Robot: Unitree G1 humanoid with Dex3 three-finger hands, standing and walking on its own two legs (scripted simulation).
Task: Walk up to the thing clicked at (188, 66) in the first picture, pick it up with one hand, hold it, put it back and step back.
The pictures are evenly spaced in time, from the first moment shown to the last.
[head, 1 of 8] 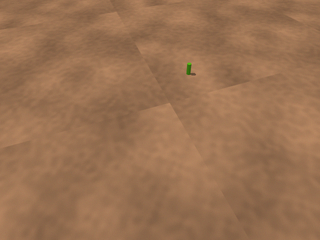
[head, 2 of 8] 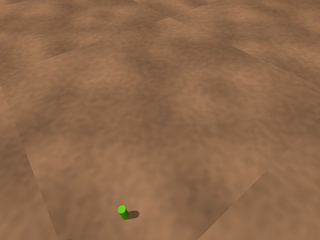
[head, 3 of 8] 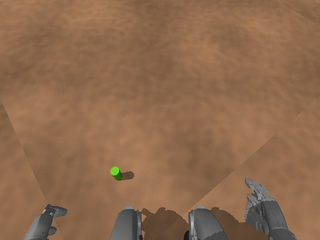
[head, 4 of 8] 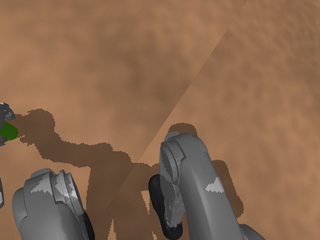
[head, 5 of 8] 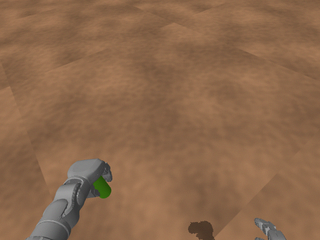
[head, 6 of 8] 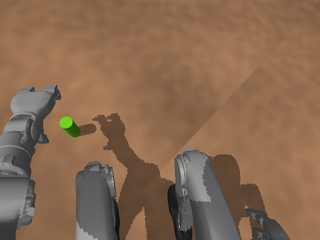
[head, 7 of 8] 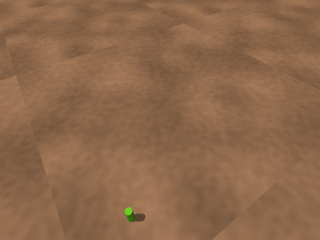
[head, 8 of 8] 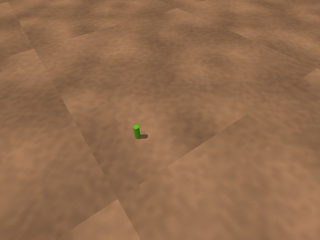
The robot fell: no
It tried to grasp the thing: yes
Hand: left
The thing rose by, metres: 0.64
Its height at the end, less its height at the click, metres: +0.00
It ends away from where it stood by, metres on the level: 0.00
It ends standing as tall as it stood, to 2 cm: yes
